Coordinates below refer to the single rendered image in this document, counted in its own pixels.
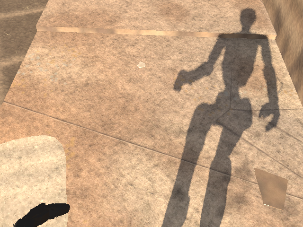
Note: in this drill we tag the left robot hand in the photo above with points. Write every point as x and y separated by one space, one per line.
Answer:
42 213

